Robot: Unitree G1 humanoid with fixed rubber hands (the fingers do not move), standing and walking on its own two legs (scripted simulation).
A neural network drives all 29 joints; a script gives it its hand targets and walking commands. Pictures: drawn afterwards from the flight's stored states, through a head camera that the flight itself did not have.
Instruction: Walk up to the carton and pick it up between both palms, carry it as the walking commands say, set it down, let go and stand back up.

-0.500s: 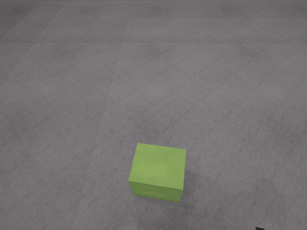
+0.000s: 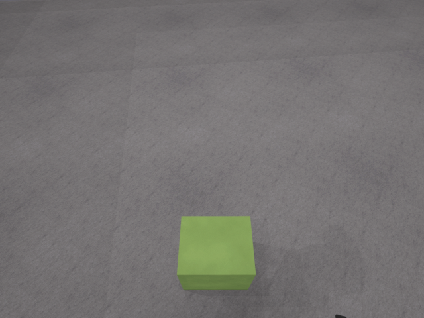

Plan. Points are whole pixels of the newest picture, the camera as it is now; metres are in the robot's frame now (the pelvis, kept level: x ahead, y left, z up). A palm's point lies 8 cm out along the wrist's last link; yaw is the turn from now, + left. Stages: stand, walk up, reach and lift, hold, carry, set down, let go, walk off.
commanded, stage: walk up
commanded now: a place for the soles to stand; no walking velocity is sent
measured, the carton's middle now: (215, 254) +0.41 +0.01 -0.64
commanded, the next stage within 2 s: none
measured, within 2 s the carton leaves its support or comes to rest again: neither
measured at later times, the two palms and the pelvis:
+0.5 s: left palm out of the picture +0.09 +0.24 -0.12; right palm out of the picture +0.02 -0.28 -0.14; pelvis +0.00 -0.01 -0.01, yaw -8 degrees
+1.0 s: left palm out of the picture +0.08 +0.23 -0.12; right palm out of the picture -0.02 -0.28 -0.14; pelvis -0.01 -0.02 -0.01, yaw -13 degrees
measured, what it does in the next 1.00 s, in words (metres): stands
